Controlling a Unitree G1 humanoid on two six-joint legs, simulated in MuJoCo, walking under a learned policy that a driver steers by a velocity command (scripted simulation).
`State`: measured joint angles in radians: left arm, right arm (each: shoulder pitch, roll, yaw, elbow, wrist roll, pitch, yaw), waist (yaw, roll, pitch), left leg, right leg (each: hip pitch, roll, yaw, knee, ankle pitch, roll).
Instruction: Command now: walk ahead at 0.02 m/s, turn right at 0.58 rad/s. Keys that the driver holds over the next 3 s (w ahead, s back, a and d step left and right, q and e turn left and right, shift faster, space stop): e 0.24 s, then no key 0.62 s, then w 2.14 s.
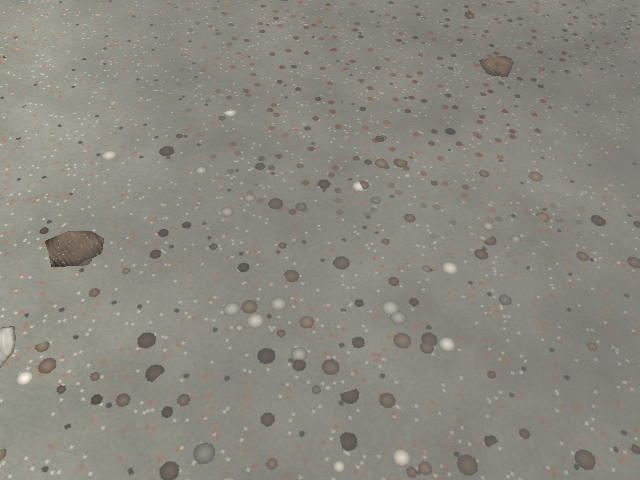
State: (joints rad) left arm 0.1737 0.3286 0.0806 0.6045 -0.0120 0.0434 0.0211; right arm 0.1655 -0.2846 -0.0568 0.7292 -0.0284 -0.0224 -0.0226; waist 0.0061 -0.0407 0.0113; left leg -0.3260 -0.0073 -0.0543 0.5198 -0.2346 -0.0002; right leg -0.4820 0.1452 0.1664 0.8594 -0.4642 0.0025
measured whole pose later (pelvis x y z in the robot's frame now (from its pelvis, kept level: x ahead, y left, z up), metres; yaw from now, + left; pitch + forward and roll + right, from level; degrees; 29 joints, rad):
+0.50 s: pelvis -0.01 -0.04 +0.01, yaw -14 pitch +1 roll +1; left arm 0.16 0.26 0.05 0.61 0.01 0.02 0.00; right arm 0.16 -0.33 -0.08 0.77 0.00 0.03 -0.03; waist -0.01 0.05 0.05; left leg -0.47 0.05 0.00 1.04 -0.45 -0.09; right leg -0.26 0.03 0.01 0.47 -0.23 -0.05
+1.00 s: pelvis +0.01 -0.03 +0.00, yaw -15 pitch -1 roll +0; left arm 0.23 0.25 0.05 0.79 -0.01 0.00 0.01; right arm 0.25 -0.25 -0.03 0.83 0.01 -0.03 -0.03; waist 0.00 0.00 0.00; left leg -0.22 0.02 0.00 0.58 -0.37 0.01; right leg -0.27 0.04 0.02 0.62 -0.42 -0.05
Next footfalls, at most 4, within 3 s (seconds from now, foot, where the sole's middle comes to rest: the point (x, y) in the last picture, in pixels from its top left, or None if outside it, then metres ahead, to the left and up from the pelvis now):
0.32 right None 0.02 -0.14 -0.77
0.70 left None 0.06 0.09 -0.77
1.52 left None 0.43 0.00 -0.77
2.10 right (455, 394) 0.67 -0.30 -0.77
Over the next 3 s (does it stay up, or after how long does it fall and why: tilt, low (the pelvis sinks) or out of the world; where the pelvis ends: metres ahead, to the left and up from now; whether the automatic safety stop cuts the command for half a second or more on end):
stays up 1.01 -0.22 0.01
